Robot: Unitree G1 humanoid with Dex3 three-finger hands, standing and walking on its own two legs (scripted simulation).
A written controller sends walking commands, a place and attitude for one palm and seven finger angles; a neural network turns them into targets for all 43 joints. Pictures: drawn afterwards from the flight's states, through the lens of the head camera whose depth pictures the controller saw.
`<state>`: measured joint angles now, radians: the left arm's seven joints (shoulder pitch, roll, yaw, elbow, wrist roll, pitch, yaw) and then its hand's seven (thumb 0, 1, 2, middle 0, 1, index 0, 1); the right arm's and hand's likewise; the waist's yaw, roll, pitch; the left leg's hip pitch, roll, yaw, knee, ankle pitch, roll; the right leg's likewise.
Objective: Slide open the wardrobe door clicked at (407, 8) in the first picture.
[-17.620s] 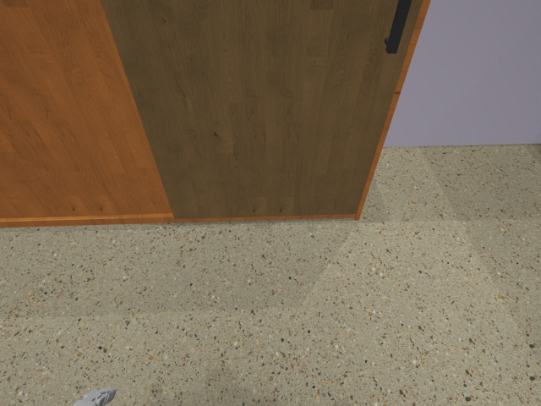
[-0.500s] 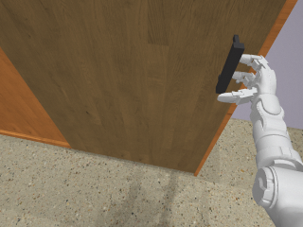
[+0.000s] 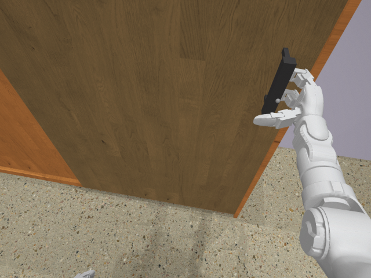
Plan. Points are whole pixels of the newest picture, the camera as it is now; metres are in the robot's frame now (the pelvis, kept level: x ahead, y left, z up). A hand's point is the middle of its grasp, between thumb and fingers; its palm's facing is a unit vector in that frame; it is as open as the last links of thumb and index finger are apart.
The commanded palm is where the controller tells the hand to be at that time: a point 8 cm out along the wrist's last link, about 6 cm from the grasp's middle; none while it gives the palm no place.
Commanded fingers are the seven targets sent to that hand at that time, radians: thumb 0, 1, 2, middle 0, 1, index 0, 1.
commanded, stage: slide the fingers in behind the handle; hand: right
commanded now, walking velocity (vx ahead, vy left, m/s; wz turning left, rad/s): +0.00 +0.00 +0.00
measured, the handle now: (275, 84) +0.53 -0.14 +0.16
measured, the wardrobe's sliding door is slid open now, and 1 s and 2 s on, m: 0.00 0.00 0.00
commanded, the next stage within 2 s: grip the handle and tug to test in 0.86 s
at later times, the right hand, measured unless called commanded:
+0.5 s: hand (272, 101) +0.46 -0.12 +0.16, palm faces +0.06 +1.00 +0.01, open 14.0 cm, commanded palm +0.43 -0.18 +0.16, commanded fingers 0.00 0.50 -0.30 0.30 1.20 0.30 1.20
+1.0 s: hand (266, 99) +0.47 -0.11 +0.15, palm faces +0.05 +1.00 +0.00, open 13.9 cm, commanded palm +0.44 -0.17 +0.16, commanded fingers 0.00 0.36 -0.36 0.31 1.22 0.31 1.22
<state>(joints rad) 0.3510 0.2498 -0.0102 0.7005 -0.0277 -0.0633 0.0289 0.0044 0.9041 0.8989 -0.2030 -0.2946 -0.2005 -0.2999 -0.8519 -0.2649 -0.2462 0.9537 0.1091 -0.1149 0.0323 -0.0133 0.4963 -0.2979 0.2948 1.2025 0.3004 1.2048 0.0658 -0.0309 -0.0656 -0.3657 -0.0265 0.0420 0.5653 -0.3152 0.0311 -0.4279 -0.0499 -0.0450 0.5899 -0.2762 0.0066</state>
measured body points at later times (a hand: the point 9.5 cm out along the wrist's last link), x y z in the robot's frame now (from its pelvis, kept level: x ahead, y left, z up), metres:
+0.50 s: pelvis +0.00 +0.00 +0.00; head +0.02 +0.01 +0.45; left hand +0.06 +0.25 -0.12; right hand +0.45 -0.18 +0.16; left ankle -0.02 +0.10 -0.73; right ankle +0.01 -0.12 -0.73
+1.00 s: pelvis +0.00 -0.01 +0.00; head +0.03 +0.00 +0.45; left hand +0.04 +0.25 -0.13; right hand +0.46 -0.17 +0.16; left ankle -0.02 +0.10 -0.73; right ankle +0.01 -0.12 -0.73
